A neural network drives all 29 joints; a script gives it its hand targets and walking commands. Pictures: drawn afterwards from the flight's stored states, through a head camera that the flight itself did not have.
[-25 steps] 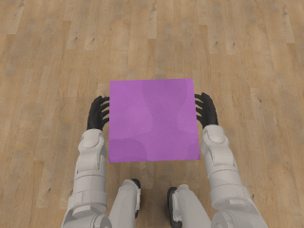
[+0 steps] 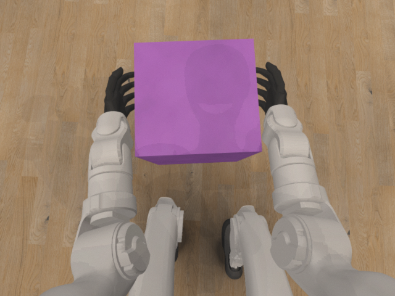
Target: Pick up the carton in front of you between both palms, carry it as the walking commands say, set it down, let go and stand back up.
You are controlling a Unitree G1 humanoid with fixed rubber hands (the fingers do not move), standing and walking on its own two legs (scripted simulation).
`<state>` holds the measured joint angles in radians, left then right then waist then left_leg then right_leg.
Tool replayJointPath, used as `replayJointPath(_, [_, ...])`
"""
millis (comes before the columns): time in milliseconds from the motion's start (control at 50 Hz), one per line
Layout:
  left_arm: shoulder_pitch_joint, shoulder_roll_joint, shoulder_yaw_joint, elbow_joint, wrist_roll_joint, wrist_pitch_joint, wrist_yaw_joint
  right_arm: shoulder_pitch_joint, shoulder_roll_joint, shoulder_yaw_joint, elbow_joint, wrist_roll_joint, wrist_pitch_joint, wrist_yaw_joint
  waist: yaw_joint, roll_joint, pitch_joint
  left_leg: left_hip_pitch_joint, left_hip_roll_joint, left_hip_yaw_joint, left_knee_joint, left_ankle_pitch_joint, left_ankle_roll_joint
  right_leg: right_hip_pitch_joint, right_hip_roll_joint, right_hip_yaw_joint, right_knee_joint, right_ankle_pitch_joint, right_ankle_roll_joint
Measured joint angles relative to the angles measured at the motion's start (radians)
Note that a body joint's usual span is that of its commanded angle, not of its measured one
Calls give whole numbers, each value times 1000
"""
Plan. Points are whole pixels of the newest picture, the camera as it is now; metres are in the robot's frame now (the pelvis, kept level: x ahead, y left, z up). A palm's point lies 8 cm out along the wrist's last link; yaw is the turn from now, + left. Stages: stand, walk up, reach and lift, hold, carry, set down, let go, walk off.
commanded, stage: set down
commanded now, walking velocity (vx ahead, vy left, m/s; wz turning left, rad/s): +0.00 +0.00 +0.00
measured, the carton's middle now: (196, 114) +0.47 +0.05 -0.16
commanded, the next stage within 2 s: none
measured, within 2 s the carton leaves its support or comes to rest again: rests again in 1.38 s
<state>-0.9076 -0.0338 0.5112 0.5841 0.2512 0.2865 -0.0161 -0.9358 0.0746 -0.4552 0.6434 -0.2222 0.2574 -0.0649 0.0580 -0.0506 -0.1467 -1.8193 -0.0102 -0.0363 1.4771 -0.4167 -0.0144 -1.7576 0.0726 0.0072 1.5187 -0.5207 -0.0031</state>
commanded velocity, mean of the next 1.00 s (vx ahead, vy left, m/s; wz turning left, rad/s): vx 0.00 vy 0.00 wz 0.00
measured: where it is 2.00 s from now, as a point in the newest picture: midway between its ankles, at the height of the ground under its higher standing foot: (201, 251)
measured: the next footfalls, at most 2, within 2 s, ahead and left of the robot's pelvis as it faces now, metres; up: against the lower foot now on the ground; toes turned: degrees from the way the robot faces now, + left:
none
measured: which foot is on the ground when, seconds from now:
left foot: down 0.00-1.00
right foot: down 0.00-1.00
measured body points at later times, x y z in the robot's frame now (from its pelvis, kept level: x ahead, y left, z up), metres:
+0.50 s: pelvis -0.02 +0.01 -0.11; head +0.32 +0.04 +0.17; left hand +0.50 +0.22 -0.25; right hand +0.54 -0.08 -0.25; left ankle +0.10 +0.12 -0.53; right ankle +0.06 -0.11 -0.53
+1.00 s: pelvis -0.01 +0.00 -0.18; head +0.36 +0.03 +0.06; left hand +0.53 +0.23 -0.35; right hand +0.57 -0.07 -0.36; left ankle +0.10 +0.12 -0.53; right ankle +0.06 -0.11 -0.53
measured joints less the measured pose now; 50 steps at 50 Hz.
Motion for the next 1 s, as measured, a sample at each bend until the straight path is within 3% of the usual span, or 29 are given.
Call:
replayJointPath(520, [-315,111,-14,62,-58,34,64,-371,-174,72,142,65,29,-22,20,-1,226,-384,-2,16,383,-51,9,-379,11,1,394,-69,22])
replayJointPath(740, [-434,187,-56,128,-133,15,80,-508,-259,172,224,144,8,-55,39,5,391,-453,0,20,533,-91,5,-445,18,-3,550,-116,21])
replayJointPath(880, [-495,252,-122,180,-221,7,88,-557,-307,259,256,223,-3,-85,55,19,470,-463,-3,19,613,-120,1,-451,19,-7,633,-153,17])
replayJointPath(1000, [-483,255,-123,223,-233,-8,78,-558,-306,260,301,223,-10,-83,53,23,462,-467,-3,20,649,-136,1,-454,23,-6,670,-169,18])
